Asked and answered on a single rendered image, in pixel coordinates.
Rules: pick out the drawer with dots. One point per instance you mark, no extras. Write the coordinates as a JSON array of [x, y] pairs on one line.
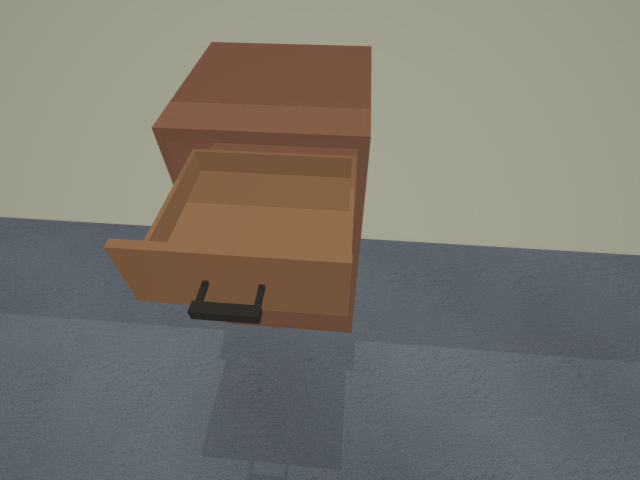
[[238, 219]]

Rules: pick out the handle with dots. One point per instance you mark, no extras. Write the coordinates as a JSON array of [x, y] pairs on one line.
[[227, 312]]

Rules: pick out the cabinet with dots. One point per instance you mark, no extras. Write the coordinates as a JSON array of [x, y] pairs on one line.
[[281, 98]]

